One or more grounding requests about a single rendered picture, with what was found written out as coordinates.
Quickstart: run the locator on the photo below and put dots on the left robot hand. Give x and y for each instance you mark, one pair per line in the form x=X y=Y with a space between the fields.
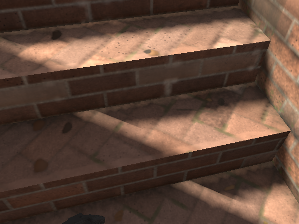
x=85 y=219

